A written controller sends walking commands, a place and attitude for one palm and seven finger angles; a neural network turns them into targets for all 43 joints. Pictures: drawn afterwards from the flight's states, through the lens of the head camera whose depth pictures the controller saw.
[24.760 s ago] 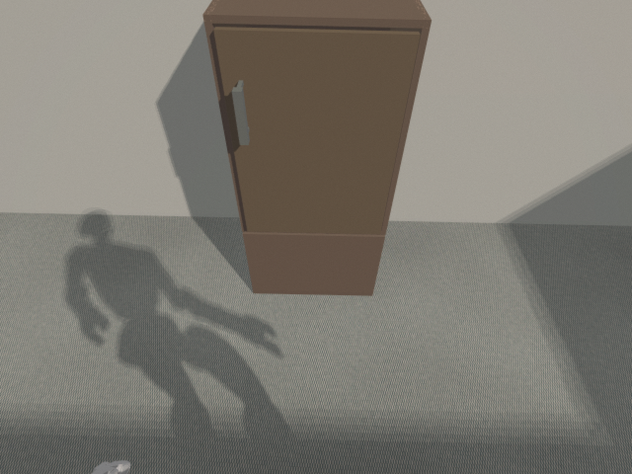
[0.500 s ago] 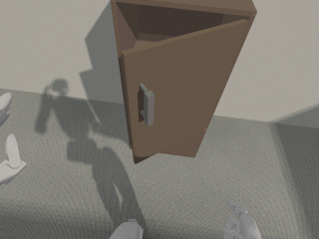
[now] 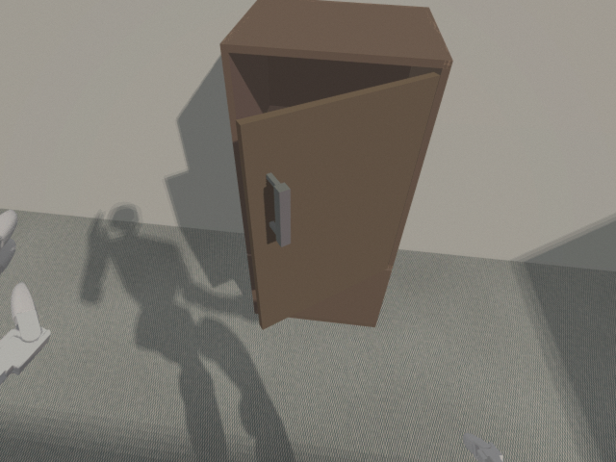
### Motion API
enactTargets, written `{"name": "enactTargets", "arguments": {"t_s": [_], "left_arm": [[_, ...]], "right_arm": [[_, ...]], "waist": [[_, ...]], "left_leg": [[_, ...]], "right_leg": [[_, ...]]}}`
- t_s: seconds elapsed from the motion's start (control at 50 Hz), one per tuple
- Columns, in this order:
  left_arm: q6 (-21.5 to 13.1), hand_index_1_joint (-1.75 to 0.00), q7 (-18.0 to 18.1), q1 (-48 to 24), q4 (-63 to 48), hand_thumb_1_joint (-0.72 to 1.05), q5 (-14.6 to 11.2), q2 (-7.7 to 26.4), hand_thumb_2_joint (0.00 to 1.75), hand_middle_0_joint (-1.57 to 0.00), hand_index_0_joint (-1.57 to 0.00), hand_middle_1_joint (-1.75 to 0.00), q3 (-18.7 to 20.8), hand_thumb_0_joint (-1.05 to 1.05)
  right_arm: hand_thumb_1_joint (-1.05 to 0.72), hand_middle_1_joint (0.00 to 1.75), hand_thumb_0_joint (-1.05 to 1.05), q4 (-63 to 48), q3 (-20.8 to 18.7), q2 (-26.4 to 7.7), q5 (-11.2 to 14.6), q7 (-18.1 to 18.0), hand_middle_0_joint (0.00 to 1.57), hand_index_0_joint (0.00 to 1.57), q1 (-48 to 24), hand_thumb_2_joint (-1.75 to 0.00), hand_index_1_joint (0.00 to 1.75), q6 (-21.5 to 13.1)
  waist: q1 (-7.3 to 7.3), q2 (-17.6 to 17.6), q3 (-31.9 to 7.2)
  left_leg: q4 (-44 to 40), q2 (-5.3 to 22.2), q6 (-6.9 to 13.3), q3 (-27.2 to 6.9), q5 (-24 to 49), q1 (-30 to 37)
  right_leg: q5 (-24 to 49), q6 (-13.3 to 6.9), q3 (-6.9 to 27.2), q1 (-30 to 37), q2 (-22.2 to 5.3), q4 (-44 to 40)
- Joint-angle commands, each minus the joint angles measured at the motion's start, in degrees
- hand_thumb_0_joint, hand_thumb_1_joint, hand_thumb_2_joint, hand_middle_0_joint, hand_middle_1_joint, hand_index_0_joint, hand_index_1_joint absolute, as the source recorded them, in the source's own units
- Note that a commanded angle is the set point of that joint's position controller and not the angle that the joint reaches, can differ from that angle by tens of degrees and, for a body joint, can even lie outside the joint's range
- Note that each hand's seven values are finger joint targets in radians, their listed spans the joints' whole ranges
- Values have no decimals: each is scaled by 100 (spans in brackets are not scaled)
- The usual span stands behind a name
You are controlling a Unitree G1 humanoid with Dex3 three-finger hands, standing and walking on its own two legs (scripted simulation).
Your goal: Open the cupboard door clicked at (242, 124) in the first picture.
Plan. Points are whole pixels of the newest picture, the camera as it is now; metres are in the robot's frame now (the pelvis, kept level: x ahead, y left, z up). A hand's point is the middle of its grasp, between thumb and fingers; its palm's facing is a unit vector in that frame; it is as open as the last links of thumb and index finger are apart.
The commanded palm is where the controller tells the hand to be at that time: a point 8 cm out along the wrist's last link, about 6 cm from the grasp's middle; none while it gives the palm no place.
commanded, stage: stop stepping back and stand still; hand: left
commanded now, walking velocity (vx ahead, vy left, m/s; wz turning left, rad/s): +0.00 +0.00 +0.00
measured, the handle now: (277, 210) +0.53 +0.11 +0.03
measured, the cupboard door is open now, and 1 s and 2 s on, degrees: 37 37 37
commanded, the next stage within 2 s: let the arm hang, fingers relaxed in 0.58 s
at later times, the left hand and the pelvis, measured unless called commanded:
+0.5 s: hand (4, 362) +0.16 +0.29 +0.16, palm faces +0.47 -0.76 -0.45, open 7.4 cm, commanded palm +0.11 +0.32 +0.18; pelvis -0.03 +0.02 +0.00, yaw +1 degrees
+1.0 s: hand out of the picture +0.03 +0.19 -0.18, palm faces +0.03 -0.98 -0.17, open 7.1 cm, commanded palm none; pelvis -0.04 +0.02 -0.01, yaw +3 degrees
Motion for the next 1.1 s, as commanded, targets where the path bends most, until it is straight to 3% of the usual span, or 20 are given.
{"name": "enactTargets", "arguments": {"t_s": [0.0, 0.04, 0.08, 0.1, 0.12, 0.14, 0.24, 0.3, 0.4, 0.52, 0.64, 0.66, 0.68, 0.7, 0.76, 0.82, 0.86, 0.92, 1.0, 1.08], "left_arm": [[-302, -30, 179, -1177, -508, 90, -5, 1004, 90, -20, -20, -30, 532, 0], [-328, -30, 163, -1140, -704, 90, -22, 986, 90, -20, -20, -30, 479, 0], [-387, -30, 133, -957, -963, 90, -29, 1089, 90, -20, -20, -30, 593, 0], [-380, -30, 106, -755, -959, 90, -57, 1089, 90, -20, -20, -30, 616, 0], [-366, -30, 94, -480, -905, 90, -62, 1300, 90, -20, -20, -30, 892, 0], [-384, -30, 63, -494, -1116, 90, -59, 1103, 90, -20, -20, -30, 711, 0], [-404, -30, 80, -178, -1167, 90, -89, 1170, 90, -20, -20, -30, 881, 0], [-390, -30, 78, -137, -1022, 90, -100, 1084, 90, -20, -20, -30, 847, 0], [-348, -30, 73, -466, -828, 90, -62, 970, 90, -20, -20, -30, 652, 0], [-312, -30, 96, -906, -873, 90, 13, 1043, 90, -20, -20, -30, 574, 0], [-312, -30, 117, -679, -1005, 90, -10, 1050, 90, -20, -20, -30, 625, 0], [570, -30, -729, -886, 3688, 90, 402, -14, 90, -20, -20, -30, -1722, 0], [934, -30, -886, -835, 3826, 90, 312, 11, 90, -20, -20, -30, -1517, 0], [1051, -30, -924, -880, 3682, 90, 293, -4, 90, -20, -20, -30, -1553, 0], [1041, -30, -948, -1359, 4367, 90, 332, 60, 90, -20, -20, -30, -1642, 0], [1052, -30, -928, -1655, 5333, 90, 353, 171, 90, -20, -20, -30, -1747, 0], [1125, -30, -892, -1953, 5942, 90, 307, 112, 90, -20, -20, -30, -1877, 0], [1182, -30, -831, -2181, 6606, 90, 269, 21, 90, -20, -20, -30, -1992, 0], [1174, -30, -807, -1758, 7486, 90, 218, -310, 90, -20, -20, -30, -1974, 0], [1148, -30, -820, -1604, 8045, 90, 198, -345, 90, -20, -20, -30, -1986, 0]], "right_arm": [[-90, 30, 0, -878, -208, -596, 26, -201, 20, 20, -860, -90, 30, -513], [-90, 30, 0, -886, -245, -677, 33, -206, 20, 20, -823, -90, 30, -596], [-90, 30, 0, -1017, -289, -793, 36, -160, 20, 20, -870, -90, 30, -596], [-90, 30, 0, -1051, -309, -822, 70, -122, 20, 20, -834, -90, 30, -581], [-90, 30, 0, -995, -255, -723, 22, -116, 20, 20, -846, -90, 30, -573], [-90, 30, 0, -1076, -188, -638, 51, -75, 20, 20, -856, -90, 30, -552], [-90, 30, 0, -1201, -222, -662, 52, -22, 20, 20, -877, -90, 30, -549], [-90, 30, 0, -1191, -239, -682, 48, 2, 20, 20, -821, -90, 30, -520], [-90, 30, 0, -1148, -246, -711, 44, -25, 20, 20, -810, -90, 30, -511], [-90, 30, 0, -1105, -260, -739, 37, -82, 20, 20, -836, -90, 30, -570], [-90, 30, 0, -1118, -237, -685, 35, -56, 20, 20, -841, -90, 30, -573], [-90, 30, 0, 479, -543, -1682, -2, 454, 20, 20, -1269, -90, 30, -629], [-90, 30, 0, 439, -509, -1391, 43, 455, 20, 20, -723, -90, 30, -230], [-90, 30, 0, 299, -496, -1405, 28, 429, 20, 20, -645, -90, 30, -119], [-90, 30, 0, 362, -397, -1432, -70, 401, 20, 20, -830, -90, 30, 70], [-90, 30, 0, 511, -321, -1231, -73, 410, 20, 20, -784, -90, 30, 234], [-90, 30, 0, 758, -227, -872, -87, 403, 20, 20, -513, -90, 30, 396], [-90, 30, 0, 1038, -161, -682, -113, 381, 20, 20, -387, -90, 30, 547], [-90, 30, 0, 1341, -131, -577, -144, 327, 20, 20, -451, -90, 30, 573], [-90, 30, 0, 1593, -173, -561, -113, 291, 20, 20, -185, -90, 30, 608]], "waist": [[-233, -199, 219], [-206, 61, 164], [-124, 447, -16], [-127, 257, -197], [-167, 777, -221], [-182, 861, -251], [-167, 662, -169], [-210, 496, -68], [-241, 481, 137], [-212, 474, 77], [-182, 561, -63], [-366, 446, 534], [-299, 506, 93], [-312, 646, 114], [-193, 11, -29], [-163, -1126, -285], [-309, -1202, -316], [-366, -203, -115], [-178, 1367, 121], [-119, 1185, 162]], "left_leg": [[-1406, 102, 94, 127, 144, 729], [-2283, 252, 170, -125, 539, 1107], [-2383, 696, 281, -573, 1679, 1209], [-2311, 749, 250, -576, 2046, 1218], [-2403, 666, 238, -442, 2061, 1045], [-2576, 706, 221, -547, 1895, 694], [-2763, 613, 199, -451, 626, 122], [-2624, 452, 145, -344, 51, 145], [-2734, 422, 125, -355, -349, 230], [-2909, 423, 141, -370, -381, 302], [-2840, 361, 104, -355, 122, 294], [-1818, 518, 155, -678, 1401, -190], [-1787, 593, 129, -454, 1962, 463], [-1867, 708, 206, -551, 1907, 378], [-2233, 952, 541, -1153, 1498, -338], [-1755, 461, 348, -780, 1070, 91], [-1302, 111, 196, -342, 715, 595], [-1275, 113, 141, -245, 727, 1032], [-2343, 474, 240, -822, 155, 241], [-2652, 502, 247, -885, -441, -37]], "right_leg": [[-656, -168, 1225, -408, -1156, -1270], [-118, 68, 1044, -164, -883, -874], [667, 325, 784, 59, -438, -462], [1035, 354, 744, 281, -382, -358], [1177, 362, 599, 326, -325, -226], [1070, 389, 402, 676, -288, -106], [592, 391, 466, 962, -268, -325], [117, 340, 693, 652, -332, -703], [-528, 370, 685, 270, -279, -984], [-365, 415, 518, 394, -211, -965], [97, 391, 456, 681, -253, -888], [901, 190, 233, -189, -674, -7], [936, 106, 496, -448, -691, 3], [533, 133, 352, -505, -568, 184], [-76, 105, 310, 17, -353, 759], [121, -51, 749, 22, -814, -1], [-169, -216, 1028, -406, -1253, -482], [-658, -243, 954, -817, -1245, -683], [-718, 32, 564, -105, -725, -388], [-589, 65, 469, 364, -670, -483]]}}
